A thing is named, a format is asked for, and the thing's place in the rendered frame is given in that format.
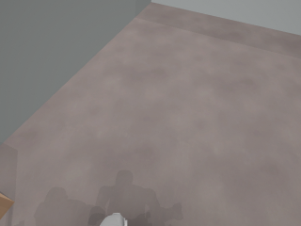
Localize left robot thigh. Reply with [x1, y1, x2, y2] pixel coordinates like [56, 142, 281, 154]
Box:
[100, 215, 128, 226]

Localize cupboard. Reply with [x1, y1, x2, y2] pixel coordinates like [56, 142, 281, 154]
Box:
[0, 193, 15, 219]

